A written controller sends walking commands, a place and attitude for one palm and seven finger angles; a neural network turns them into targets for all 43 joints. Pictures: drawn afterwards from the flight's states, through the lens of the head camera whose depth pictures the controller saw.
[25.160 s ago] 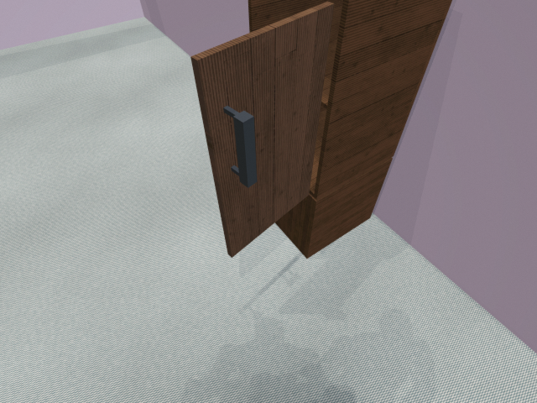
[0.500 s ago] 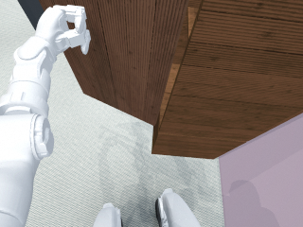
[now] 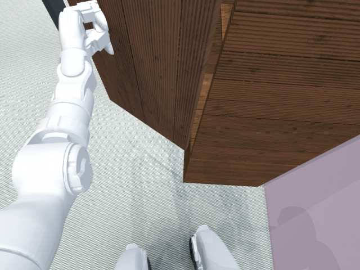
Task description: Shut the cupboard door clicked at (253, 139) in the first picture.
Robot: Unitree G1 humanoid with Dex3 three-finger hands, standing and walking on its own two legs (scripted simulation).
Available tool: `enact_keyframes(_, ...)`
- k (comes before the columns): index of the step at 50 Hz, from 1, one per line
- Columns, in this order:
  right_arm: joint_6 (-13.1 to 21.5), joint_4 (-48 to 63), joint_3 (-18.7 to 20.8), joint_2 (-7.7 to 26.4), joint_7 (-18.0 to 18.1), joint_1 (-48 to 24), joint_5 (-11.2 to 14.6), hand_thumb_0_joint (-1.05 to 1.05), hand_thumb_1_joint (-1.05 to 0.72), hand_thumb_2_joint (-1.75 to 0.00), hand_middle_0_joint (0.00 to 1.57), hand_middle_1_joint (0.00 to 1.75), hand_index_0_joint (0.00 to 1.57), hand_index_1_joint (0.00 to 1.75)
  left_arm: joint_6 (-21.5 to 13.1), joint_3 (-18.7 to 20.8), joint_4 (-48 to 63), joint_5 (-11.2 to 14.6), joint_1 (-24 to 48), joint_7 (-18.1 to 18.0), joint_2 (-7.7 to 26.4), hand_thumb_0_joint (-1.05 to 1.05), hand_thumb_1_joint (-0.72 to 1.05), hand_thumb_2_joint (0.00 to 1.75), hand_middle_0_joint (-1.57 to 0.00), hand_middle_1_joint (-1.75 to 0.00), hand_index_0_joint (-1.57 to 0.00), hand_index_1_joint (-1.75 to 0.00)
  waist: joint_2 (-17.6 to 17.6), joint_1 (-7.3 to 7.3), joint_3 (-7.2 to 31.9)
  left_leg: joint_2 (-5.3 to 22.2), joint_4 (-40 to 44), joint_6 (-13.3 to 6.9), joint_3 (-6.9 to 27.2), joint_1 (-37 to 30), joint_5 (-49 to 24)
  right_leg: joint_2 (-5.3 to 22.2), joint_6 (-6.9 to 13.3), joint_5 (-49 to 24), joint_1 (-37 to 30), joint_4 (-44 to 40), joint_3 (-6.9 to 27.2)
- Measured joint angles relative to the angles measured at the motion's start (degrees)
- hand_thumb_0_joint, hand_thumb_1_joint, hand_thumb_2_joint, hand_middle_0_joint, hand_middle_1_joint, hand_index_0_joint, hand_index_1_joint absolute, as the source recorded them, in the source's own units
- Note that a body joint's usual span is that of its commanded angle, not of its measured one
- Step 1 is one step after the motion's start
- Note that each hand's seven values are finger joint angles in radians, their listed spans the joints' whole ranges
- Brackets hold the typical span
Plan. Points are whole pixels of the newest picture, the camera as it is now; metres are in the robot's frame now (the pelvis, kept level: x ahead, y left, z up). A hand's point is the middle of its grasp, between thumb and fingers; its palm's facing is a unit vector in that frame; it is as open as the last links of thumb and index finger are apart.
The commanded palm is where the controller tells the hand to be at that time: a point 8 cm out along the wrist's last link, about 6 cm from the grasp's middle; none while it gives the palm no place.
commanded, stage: pull the fist back off the door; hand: left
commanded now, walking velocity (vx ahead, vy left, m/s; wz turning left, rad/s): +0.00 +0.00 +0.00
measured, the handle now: (67, 7) +0.65 +0.14 +0.13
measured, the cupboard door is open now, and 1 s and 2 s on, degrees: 57 57 57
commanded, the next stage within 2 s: draw the hand back to the body in 0.66 s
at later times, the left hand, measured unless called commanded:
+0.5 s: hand (105, 71) +0.48 +0.07 +0.12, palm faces -0.04 -1.00 -0.01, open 3.1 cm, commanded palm +0.45 +0.12 +0.13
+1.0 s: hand (86, 88) +0.43 +0.10 +0.15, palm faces -0.01 -1.00 -0.03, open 3.1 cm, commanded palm +0.38 +0.16 +0.16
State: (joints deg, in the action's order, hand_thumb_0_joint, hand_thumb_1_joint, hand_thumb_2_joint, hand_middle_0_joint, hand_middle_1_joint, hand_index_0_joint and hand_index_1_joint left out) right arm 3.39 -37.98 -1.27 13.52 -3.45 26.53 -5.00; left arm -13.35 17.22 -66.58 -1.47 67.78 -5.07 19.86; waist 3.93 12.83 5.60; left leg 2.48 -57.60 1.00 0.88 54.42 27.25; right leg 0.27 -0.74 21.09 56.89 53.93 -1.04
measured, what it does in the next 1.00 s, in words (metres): stands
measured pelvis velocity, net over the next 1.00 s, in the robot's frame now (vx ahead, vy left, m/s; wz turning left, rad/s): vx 0.00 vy -0.01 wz -0.02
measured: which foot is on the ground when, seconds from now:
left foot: down 0.00-1.00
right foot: down 0.00-1.00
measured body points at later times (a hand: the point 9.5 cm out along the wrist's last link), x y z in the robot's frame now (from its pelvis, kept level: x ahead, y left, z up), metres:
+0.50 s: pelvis +0.01 +0.00 +0.03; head +0.09 +0.00 +0.47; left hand +0.48 +0.12 +0.13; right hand +0.06 -0.27 -0.09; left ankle -0.01 +0.13 -0.67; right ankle +0.03 -0.13 -0.67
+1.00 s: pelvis +0.00 -0.01 +0.04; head +0.04 -0.02 +0.49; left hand +0.43 +0.15 +0.15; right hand +0.06 -0.26 -0.09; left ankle -0.01 +0.13 -0.67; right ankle +0.03 -0.13 -0.67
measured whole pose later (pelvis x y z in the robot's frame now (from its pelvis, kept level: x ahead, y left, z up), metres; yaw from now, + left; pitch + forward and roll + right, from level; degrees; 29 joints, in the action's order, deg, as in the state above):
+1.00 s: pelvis +0.00 -0.01 +0.04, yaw -1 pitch +9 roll +0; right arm 1.8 -36.9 -0.1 13.7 0.9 20.1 0.8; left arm -16.3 10.4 -42.1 6.5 32.3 0.8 10.3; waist 2.2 5.0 4.2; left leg 2.4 -43.3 1.3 -1.8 29.2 22.9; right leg 0.1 -0.3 17.9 34.0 43.1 1.2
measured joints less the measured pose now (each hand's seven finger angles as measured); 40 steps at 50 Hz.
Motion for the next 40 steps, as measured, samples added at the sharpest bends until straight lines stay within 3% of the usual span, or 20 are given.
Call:
enact_keyframes(5, -1.38, -0.24, -0.13, -0.73, 0.51, -0.83, 1.06, 0.01, -0.90, -0.90, 0.21, 0.30, 0.20, 0.30, -0.75, 0.89, -1.53, 0.51, -3.99, 1.36, -2.49, 0.01, 0.91, 0.91, -1.30, -1.50, -1.29, -1.50, -0.42, -0.14, -0.39, 0.31, 3.76, 0.06, -0.43, -5.56, -0.75, -0.34, 0.21, -0.67, -5.23, -3.35, 0.29)
enact_keyframes(12, -1.09, 0.58, 1.11, 0.52, 1.15, -1.59, 1.94, 0.01, -0.90, -0.90, 0.21, 0.30, 0.20, 0.30, -5.63, 0.23, 0.11, 1.58, -9.23, 2.00, -3.85, 0.01, 0.90, 0.90, -1.30, -1.50, -1.30, -1.50, -0.87, -1.53, 0.31, 0.57, 7.20, 0.18, -1.32, -11.45, -1.19, -0.64, 0.29, -0.98, -10.47, -6.05, 1.03)
enact_keyframes(19, -2.22, 1.19, 2.49, 1.74, 1.69, -2.99, 3.64, 0.01, -0.91, -0.90, 0.20, 0.30, 0.20, 0.30, -4.95, -4.78, 6.81, 5.11, -17.91, 3.56, -7.34, 0.01, 0.90, 0.90, -1.30, -1.50, -1.30, -1.50, -1.49, -4.71, -0.08, 0.33, 9.60, 0.16, -1.13, -16.05, -1.83, -0.41, 0.29, -1.33, -15.18, -8.25, 0.79)
enact_keyframes(23, -1.75, 0.64, 2.78, 1.71, 2.42, -5.08, 4.13, 0.01, -0.91, -0.90, 0.20, 0.30, 0.20, 0.29, -5.45, -7.85, 10.46, 5.62, -21.52, 2.96, -9.82, 0.01, 0.90, 0.90, -1.30, -1.50, -1.30, -1.50, -2.11, -5.85, -0.72, 0.01, 9.74, 0.16, -0.58, -17.33, -1.99, -0.05, 0.25, -1.28, -16.78, -8.46, 0.26)
enact_keyframes(31, -0.88, 0.46, 2.23, 0.48, 3.02, -8.70, 4.59, 0.01, -0.91, -0.90, 0.20, 0.30, 0.20, 0.29, -5.15, -10.91, 15.60, 5.50, -26.00, 1.91, -12.58, 0.01, 0.90, 0.90, -1.30, -1.50, -1.30, -1.50, -2.13, -7.04, -0.62, -0.45, 10.26, 0.03, -0.92, -19.73, -2.27, 0.37, 0.11, -1.28, -18.84, -8.37, 0.62)
enact_keyframes(35, -0.93, 0.69, 1.25, -0.43, 3.32, -9.61, 4.72, 0.01, -0.91, -0.90, 0.20, 0.30, 0.20, 0.29, -4.13, -10.69, 14.57, 5.61, -25.76, 1.48, -12.45, 0.01, 0.90, 0.90, -1.30, -1.50, -1.30, -1.50, -2.12, -7.05, -1.07, -0.64, 10.93, 0.02, -0.97, -20.92, -2.81, 0.54, 0.13, -1.61, -19.89, -8.69, 0.68)
enact_keyframes(40, -0.20, 0.12, 0.75, -0.91, 3.41, -9.48, 4.63, 0.01, -0.91, -0.90, 0.20, 0.30, 0.20, 0.30, -5.23, -11.06, 12.84, 5.92, -24.00, 1.41, -12.18, 0.01, 0.90, 0.90, -1.30, -1.50, -1.30, -1.50, -2.00, -7.19, -1.44, -0.83, 10.71, 0.14, -0.76, -20.61, -3.26, 0.74, 0.23, -1.87, -19.63, -8.32, 0.50)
